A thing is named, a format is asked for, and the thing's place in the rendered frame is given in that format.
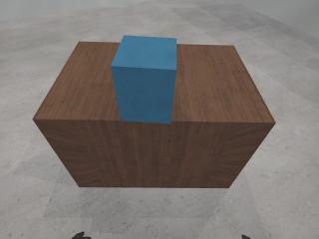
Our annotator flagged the pedestal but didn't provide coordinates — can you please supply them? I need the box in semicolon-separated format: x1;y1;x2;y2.
32;41;276;188

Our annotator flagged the carton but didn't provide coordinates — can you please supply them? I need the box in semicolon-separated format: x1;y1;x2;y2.
111;35;176;124

